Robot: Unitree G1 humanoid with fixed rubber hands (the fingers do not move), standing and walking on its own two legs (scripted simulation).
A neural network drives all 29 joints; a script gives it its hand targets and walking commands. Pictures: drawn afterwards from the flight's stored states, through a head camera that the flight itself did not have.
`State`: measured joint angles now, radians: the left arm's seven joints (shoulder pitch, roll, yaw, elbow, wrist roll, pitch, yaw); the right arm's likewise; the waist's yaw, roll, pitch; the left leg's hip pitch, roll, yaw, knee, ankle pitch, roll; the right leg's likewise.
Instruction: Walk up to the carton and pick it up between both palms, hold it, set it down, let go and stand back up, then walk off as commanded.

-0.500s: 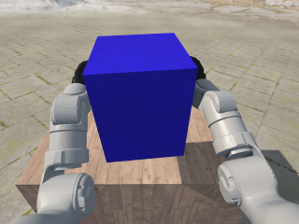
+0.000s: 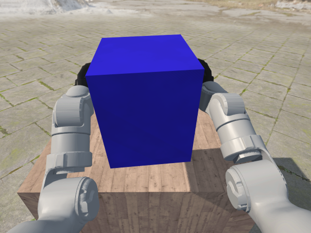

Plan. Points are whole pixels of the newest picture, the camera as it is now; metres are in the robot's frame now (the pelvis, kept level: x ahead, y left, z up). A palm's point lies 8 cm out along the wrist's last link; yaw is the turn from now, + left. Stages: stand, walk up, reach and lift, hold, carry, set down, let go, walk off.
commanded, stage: hold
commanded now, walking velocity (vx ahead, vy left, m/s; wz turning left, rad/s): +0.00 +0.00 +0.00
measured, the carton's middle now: (146, 99) +0.37 +0.00 +0.23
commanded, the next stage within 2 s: none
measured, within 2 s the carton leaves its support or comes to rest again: neither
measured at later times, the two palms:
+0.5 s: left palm (83, 93) +0.37 +0.15 +0.25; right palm (203, 88) +0.38 -0.14 +0.26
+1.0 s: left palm (83, 92) +0.37 +0.15 +0.26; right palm (203, 88) +0.38 -0.14 +0.26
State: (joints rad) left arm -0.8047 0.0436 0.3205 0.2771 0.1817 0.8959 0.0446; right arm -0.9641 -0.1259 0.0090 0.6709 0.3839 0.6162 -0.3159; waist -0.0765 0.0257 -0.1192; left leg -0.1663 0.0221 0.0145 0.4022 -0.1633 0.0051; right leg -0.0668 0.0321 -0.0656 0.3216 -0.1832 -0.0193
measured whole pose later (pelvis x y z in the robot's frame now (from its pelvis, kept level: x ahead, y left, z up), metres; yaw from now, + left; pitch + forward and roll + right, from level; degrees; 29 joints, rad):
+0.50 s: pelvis +0.00 +0.00 +0.00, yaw +0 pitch -4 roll -1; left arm -0.80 0.05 0.30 0.28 0.17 0.89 0.06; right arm -0.96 -0.14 0.03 0.67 0.40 0.61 -0.31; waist -0.08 0.02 -0.12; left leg -0.18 0.02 0.01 0.41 -0.17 0.01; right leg -0.07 0.03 -0.07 0.31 -0.18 -0.02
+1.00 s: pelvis +0.00 +0.00 +0.00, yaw +0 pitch -4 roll -1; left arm -0.81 0.05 0.30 0.29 0.17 0.88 0.06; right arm -0.97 -0.14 0.02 0.68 0.39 0.61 -0.31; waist -0.07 0.03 -0.13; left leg -0.18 0.02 0.02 0.41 -0.17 0.01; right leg -0.08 0.03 -0.06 0.32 -0.18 -0.02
